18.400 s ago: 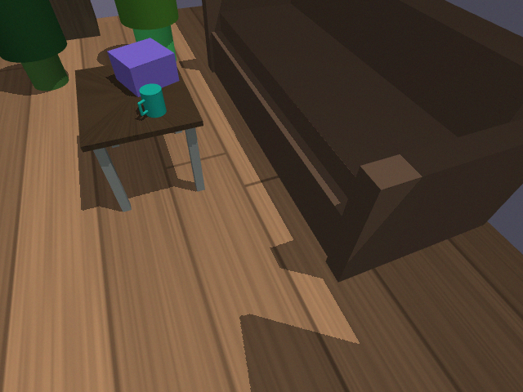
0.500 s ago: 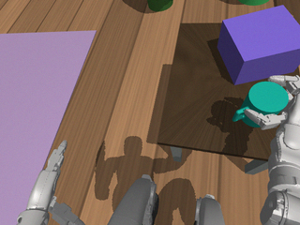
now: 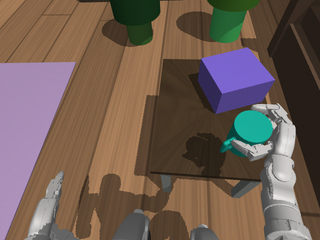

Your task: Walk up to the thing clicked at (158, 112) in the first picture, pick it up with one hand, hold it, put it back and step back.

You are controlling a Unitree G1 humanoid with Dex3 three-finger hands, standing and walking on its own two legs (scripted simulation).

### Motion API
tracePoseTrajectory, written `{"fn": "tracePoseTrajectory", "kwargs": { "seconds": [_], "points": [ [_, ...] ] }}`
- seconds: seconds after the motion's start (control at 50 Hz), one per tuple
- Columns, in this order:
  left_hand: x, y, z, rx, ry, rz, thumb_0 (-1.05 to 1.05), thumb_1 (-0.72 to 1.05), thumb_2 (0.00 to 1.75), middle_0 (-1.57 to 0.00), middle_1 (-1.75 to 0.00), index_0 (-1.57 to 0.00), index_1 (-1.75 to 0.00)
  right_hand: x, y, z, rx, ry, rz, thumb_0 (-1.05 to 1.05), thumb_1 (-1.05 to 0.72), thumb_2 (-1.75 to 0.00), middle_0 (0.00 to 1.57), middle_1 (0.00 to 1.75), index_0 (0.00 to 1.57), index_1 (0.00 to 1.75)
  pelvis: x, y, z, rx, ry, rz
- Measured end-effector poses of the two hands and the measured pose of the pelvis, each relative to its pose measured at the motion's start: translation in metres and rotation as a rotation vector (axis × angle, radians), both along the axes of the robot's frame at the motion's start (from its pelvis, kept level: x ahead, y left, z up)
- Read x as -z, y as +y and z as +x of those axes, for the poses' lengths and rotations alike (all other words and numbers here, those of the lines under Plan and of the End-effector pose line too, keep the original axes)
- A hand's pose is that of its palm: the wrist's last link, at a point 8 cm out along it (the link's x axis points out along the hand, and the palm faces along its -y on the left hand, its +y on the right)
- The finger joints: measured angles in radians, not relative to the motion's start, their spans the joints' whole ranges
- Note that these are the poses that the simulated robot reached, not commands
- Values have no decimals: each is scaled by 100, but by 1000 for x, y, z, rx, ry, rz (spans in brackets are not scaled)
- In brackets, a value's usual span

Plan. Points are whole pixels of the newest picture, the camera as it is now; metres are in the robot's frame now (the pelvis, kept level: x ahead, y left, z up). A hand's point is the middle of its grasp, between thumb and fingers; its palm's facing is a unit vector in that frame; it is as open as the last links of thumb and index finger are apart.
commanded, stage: lift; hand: right
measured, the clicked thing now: (241, 137) +0.39 -0.17 -0.01
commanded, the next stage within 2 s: hold in 0.64 s
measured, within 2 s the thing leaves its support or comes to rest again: neither
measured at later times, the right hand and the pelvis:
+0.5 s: hand (257, 133) +0.36 -0.18 +0.07, palm faces +0.24 +0.97 -0.01, open 11.5 cm; pelvis +0.01 +0.00 +0.03, yaw +0 degrees
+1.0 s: hand (261, 136) +0.34 -0.17 +0.09, palm faces +0.23 +0.97 -0.02, open 11.5 cm; pelvis +0.01 +0.00 +0.04, yaw +0 degrees
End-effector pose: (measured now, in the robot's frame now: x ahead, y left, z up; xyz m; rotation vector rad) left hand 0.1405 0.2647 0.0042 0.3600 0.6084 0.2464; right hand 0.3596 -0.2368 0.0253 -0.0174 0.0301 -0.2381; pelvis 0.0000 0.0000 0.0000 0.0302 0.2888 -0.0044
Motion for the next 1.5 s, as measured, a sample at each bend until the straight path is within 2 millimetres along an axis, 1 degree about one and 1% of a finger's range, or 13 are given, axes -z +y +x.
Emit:
{"fn": "tracePoseTrajectory", "kwargs": {
  "seconds": [0.26, 0.42, 0.52, 0.8, 1.0, 1.16, 1.34, 1.5],
  "points": [
    [5, -4, 0, -24, 24, -56, -1, -53, 4, -6, -6, -6, -5, -25, 9, -23, 1, -13, 0, 2, 61, -101, 60, 103, 66, 108, -15, 2, 1, -2, -58, -9],
    [-1, -6, 6, -27, 6, -70, -1, -53, 4, -6, -6, -6, -5, -37, 11, -30, 0, -12, -1, 2, 61, -101, 60, 103, 66, 108, -23, 2, 5, -2, -85, -13],
    [-1, -8, 8, -28, 9, -83, -1, -53, 4, -6, -6, -6, -5, -43, 13, -32, -1, -16, 2, 2, 61, -101, 60, 103, 66, 108, -26, 3, 6, -1, -98, -14],
    [-2, -5, 9, -50, 16, -90, -1, -54, 5, -6, -6, -6, -6, -56, 15, -40, -5, -20, 2, 2, 61, -101, 60, 103, 66, 108, -34, 2, 8, 0, -130, -16],
    [1, -5, 9, -65, 31, -105, -1, -53, 4, -6, -6, -6, -6, -63, 15, -50, -5, -20, -1, 2, 61, -101, 60, 103, 66, 108, -38, 0, 7, 0, -146, -16],
    [0, -8, 14, -65, 28, -112, -1, -53, 5, -6, -6, -6, -6, -71, 18, -51, -10, -27, -1, 2, 61, -101, 60, 103, 66, 108, -42, 0, 11, 1, -157, -17],
    [0, -10, 19, -66, 23, -126, -1, -53, 5, -6, -6, -6, -6, -78, 18, -47, -8, -25, -4, 2, 61, -101, 60, 103, 66, 108, -46, 0, 15, 3, -169, -18],
    [1, -6, 19, -74, 33, -125, -1, -53, 5, -6, -6, -6, -6, -77, 23, -43, -17, -15, 6, 2, 61, -101, 60, 103, 66, 108, -48, 1, 15, 1, -171, -20]
  ]
}}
